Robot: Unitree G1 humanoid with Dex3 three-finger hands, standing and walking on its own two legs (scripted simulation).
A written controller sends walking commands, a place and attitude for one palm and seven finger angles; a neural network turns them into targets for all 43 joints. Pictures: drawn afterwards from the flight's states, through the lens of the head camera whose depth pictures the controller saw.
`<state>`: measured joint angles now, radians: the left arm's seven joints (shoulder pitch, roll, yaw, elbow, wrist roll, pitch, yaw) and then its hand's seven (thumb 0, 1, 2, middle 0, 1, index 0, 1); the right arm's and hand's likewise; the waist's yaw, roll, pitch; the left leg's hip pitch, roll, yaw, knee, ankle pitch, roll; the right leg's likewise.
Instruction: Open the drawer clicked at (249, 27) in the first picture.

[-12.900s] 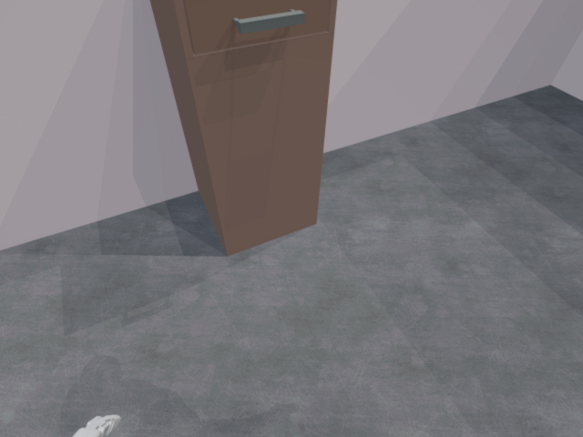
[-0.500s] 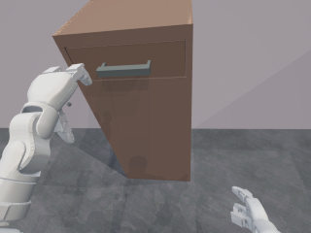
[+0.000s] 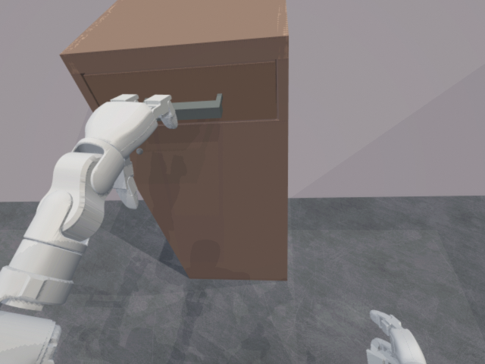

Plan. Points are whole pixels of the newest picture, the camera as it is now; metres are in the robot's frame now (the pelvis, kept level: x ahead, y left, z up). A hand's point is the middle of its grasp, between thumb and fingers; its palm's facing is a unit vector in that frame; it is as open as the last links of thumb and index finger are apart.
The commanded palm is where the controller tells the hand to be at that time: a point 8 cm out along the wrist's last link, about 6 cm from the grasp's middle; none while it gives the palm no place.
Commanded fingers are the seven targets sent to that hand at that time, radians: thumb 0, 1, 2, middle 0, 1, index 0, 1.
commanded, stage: move the hooked fingers above the handle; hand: left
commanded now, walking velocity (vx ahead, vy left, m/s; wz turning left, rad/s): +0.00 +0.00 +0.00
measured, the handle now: (180, 105) +0.56 +0.18 +0.15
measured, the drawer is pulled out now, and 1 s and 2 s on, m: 0.00 0.00 0.00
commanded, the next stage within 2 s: none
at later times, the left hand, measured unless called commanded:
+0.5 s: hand (173, 119) +0.45 +0.15 +0.19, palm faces +0.07 -0.04 -1.00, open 13.8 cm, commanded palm +0.43 +0.20 +0.27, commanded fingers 0.00 -0.50 0.30 -0.30 -1.20 -0.30 -1.20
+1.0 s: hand (206, 91) +0.51 +0.10 +0.21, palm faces +0.12 -0.08 -0.99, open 13.8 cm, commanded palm +0.49 +0.18 +0.26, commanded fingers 0.00 -0.50 0.30 -0.30 -1.20 -0.30 -1.20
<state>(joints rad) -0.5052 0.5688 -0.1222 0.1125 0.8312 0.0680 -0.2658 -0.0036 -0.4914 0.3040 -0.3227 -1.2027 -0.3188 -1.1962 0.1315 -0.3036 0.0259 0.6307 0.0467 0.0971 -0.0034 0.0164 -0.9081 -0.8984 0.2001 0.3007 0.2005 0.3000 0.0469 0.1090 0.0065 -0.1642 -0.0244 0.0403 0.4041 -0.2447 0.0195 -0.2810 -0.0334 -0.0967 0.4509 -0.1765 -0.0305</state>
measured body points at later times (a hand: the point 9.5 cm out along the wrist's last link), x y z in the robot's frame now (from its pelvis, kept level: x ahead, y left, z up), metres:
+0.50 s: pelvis +0.02 +0.02 +0.00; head +0.05 -0.02 +0.45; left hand +0.44 +0.15 +0.25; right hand +0.19 -0.22 -0.12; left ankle -0.02 +0.11 -0.74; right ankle +0.04 -0.10 -0.74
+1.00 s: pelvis +0.04 +0.02 +0.00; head +0.08 -0.01 +0.45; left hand +0.50 +0.11 +0.26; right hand +0.19 -0.21 -0.13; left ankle -0.02 +0.11 -0.74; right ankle +0.04 -0.10 -0.74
